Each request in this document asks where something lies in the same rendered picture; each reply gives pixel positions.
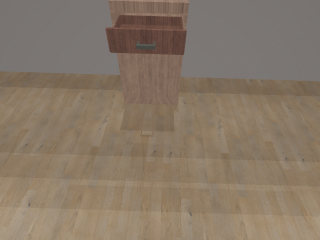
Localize cabinet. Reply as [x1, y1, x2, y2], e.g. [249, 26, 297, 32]
[108, 0, 189, 105]

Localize drawer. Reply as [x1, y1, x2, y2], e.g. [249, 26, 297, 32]
[105, 15, 187, 55]

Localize handle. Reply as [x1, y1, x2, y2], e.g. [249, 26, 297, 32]
[136, 41, 156, 50]

